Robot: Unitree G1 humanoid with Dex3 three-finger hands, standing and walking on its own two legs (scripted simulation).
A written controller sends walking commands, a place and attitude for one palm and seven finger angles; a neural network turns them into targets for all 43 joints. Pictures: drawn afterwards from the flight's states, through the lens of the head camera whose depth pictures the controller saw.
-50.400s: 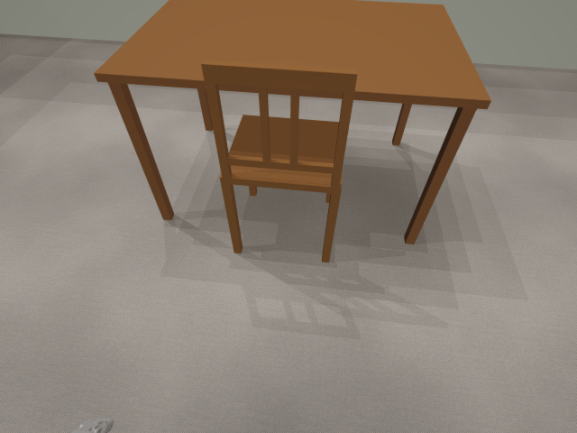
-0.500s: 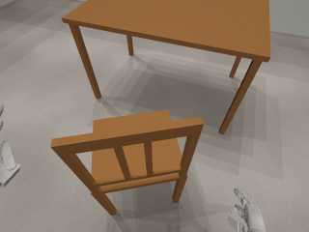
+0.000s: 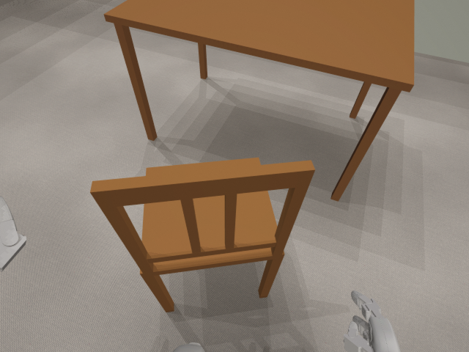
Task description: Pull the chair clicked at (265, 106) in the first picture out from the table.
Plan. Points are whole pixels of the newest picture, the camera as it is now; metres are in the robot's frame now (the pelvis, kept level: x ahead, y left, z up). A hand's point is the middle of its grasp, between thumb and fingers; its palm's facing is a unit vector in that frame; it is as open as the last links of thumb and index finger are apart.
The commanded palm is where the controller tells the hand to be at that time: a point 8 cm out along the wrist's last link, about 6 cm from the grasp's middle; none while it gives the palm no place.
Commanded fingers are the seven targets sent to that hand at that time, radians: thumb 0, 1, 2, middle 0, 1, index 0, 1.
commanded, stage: step back with the hand held close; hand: left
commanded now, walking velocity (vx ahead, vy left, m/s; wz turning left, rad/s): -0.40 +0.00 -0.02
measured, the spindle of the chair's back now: (191, 226) +0.38 +0.13 -0.11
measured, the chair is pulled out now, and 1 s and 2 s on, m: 0.58 0.58 0.58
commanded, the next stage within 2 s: stop stepping back and stand still in 0.80 s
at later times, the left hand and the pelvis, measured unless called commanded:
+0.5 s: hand (30, 264) +0.17 +0.23 +0.19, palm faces +0.37 -0.76 -0.53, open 7.4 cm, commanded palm +0.11 +0.28 +0.19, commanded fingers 0.00 0.90 0.90 -0.20 -0.30 -0.20 -0.30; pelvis -0.03 -0.02 +0.01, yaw +0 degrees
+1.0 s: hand out of the picture +0.07 +0.20 +0.18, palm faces +0.35 -0.77 -0.54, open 7.4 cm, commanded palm +0.01 +0.24 +0.19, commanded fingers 0.00 0.90 0.90 -0.20 -0.30 -0.20 -0.30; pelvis -0.14 -0.05 +0.01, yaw -2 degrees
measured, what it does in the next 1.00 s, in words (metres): walks backwards: right foot, then left foot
